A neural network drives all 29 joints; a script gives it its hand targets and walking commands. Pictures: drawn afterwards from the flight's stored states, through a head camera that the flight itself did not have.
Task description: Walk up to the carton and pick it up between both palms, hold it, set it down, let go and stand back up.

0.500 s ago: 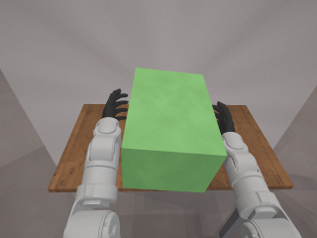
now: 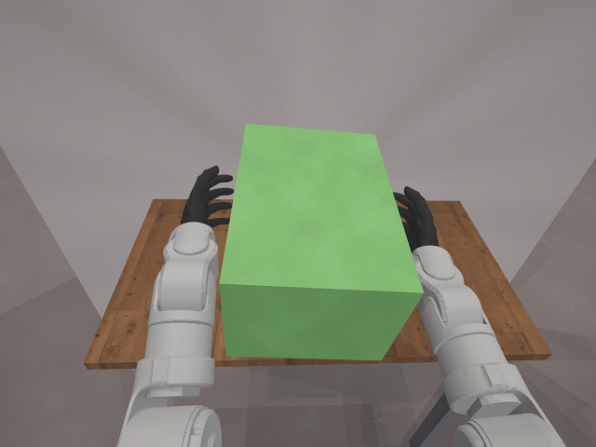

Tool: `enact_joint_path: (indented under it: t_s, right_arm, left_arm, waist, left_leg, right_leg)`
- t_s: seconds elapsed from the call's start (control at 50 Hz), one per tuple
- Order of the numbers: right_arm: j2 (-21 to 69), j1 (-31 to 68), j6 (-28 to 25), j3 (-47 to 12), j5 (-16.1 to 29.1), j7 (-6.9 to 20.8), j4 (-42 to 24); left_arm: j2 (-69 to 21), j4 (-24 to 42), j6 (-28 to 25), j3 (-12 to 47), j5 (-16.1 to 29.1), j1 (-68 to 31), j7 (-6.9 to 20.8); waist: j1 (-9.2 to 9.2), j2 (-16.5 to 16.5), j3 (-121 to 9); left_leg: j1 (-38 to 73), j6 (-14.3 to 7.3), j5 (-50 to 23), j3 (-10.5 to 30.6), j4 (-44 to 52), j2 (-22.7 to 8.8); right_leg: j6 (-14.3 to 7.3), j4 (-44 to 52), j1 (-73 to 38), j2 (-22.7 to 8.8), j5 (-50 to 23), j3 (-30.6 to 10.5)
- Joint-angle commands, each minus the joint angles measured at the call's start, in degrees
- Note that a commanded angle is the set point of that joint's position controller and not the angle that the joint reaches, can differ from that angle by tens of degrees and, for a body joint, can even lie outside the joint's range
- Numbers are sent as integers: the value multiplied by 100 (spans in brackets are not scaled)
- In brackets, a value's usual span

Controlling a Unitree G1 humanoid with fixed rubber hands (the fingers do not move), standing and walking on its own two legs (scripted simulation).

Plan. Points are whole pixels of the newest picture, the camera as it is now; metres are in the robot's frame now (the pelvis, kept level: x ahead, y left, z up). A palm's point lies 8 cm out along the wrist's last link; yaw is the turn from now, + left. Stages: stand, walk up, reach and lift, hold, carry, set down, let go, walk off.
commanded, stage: reach and lift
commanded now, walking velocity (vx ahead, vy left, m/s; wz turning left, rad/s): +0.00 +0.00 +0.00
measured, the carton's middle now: (308, 233) +0.40 -0.01 +0.12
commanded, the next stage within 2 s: hold in 0.24 s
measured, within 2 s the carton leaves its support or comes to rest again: neither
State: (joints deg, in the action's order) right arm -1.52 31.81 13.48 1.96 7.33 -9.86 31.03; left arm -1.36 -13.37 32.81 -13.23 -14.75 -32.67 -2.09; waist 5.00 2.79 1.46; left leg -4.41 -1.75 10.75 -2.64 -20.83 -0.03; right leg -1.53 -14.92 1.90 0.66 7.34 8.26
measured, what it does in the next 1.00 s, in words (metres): stands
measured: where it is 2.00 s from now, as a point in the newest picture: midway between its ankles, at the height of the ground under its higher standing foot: outside the picture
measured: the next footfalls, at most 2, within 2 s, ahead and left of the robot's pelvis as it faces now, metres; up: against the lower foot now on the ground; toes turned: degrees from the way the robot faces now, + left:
none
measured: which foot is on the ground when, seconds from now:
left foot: down 0.00-1.00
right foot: down 0.00-1.00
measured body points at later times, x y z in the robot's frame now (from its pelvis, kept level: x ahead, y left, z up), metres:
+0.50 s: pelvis -0.01 +0.00 +0.00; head -0.05 +0.03 +0.45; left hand +0.36 +0.15 +0.19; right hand +0.36 -0.15 +0.17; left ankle +0.01 +0.09 -0.75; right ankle +0.02 -0.10 -0.75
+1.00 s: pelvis -0.01 +0.00 +0.00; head -0.05 +0.03 +0.45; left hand +0.37 +0.15 +0.19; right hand +0.36 -0.15 +0.16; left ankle +0.01 +0.09 -0.75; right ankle +0.02 -0.10 -0.75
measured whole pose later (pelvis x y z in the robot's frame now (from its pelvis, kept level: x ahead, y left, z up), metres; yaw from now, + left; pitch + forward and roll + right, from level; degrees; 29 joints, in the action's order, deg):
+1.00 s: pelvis -0.01 +0.00 +0.00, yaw -1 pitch -8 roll -1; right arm -2.3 34.7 17.3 0.7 9.0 -10.2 29.4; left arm -1.8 -7.9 39.8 -15.3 -17.0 -34.6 0.0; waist 3.9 3.0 2.1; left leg -2.1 -1.8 10.2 -3.4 -20.3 -0.3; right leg -1.8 -15.2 0.3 0.9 7.0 7.3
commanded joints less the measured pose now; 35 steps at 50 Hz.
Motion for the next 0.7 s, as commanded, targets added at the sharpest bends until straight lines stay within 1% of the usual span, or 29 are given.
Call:
enact_joint_path:
  t_s: [0.0,0.12,0.22,0.26,0.32,0.36,0.4,0.44,0.48,0.52,0.56,0.6,0.64,0.68]
  right_arm:
    - [3219,5008,-573,-1984,319,557,-2321]
    - [3135,5133,-525,-1849,295,597,-2194]
    - [3123,5219,-503,-1762,279,603,-2079]
    - [3181,5244,-491,-1887,348,573,-2186]
    - [3348,5250,-420,-2345,604,450,-2610]
    - [3410,5169,-316,-2565,758,349,-2793]
    - [3374,5031,-192,-2531,785,292,-2715]
    - [3303,4934,-77,-2299,679,306,-2475]
    - [3250,4931,-7,-1969,505,377,-2234]
    - [3233,5021,0,-1709,368,459,-2136]
    - [3250,5180,-41,-1567,289,516,-2150]
    - [3278,5329,-100,-1510,238,549,-2189]
    - [3286,5420,-155,-1514,205,569,-2204]
    - [3269,5456,-197,-1562,198,581,-2195]
  left_arm:
    - [-3576,676,-181,2866,744,-3379,787]
    - [-3534,576,-48,2706,678,-3431,794]
    - [-3467,499,37,2541,612,-3481,841]
    - [-3443,634,73,2555,616,-3434,855]
    - [-3399,1086,148,2697,685,-3264,868]
    - [-3327,1334,229,2736,701,-3173,896]
    - [-3228,1388,345,2637,631,-3172,956]
    - [-3136,1255,476,2484,528,-3266,1032]
    - [-3099,1053,571,2379,469,-3424,1107]
    - [-3146,933,603,2399,489,-3593,1148]
    - [-3247,875,572,2492,578,-3762,1140]
    - [-3340,833,504,2579,680,-3891,1098]
    - [-3394,785,438,2610,737,-3933,1049]
    - [-3399,735,398,2578,737,-3889,1010]
  waist:
    - [24,-507,-2495]
    - [-12,-448,-2410]
    - [-15,-397,-2366]
    - [-56,-385,-2477]
    - [-166,-389,-2788]
    - [-208,-379,-2774]
    - [-192,-347,-2455]
    - [-126,-313,-1968]
    - [-36,-317,-1551]
    - [37,-387,-1449]
    - [102,-473,-1624]
    - [141,-531,-1893]
    - [132,-554,-2121]
    - [78,-544,-2255]
  left_leg:
    - [900,373,-1713,436,65,57]
    - [887,315,-1515,391,138,29]
    - [821,262,-1395,337,186,48]
    - [827,250,-1594,324,132,73]
    - [846,249,-2188,340,-48,150]
    - [819,245,-2350,340,-88,202]
    - [739,222,-2067,299,19,207]
    - [535,174,-1394,224,252,161]
    - [267,121,-618,157,510,96]
    - [131,108,-176,144,640,41]
    - [156,138,-93,170,633,15]
    - [301,170,-213,201,560,7]
    - [463,188,-393,231,481,3]
    - [581,190,-579,256,419,-4]
  right_leg:
    - [258,-71,-496,222,-1319,-304]
    - [248,-19,-466,207,-1073,-319]
    - [269,-14,-590,179,-1080,-341]
    - [278,-46,-775,180,-1310,-378]
    - [310,-146,-1178,195,-1925,-460]
    - [350,-186,-1304,186,-2129,-490]
    - [365,-137,-1233,160,-1845,-486]
    - [335,-15,-1028,126,-1130,-468]
    - [296,101,-783,81,-348,-439]
    - [259,144,-641,55,121,-407]
    - [238,123,-603,52,200,-373]
    - [228,90,-562,66,123,-334]
    - [222,65,-523,90,35,-299]
    - [221,49,-512,114,-42,-275]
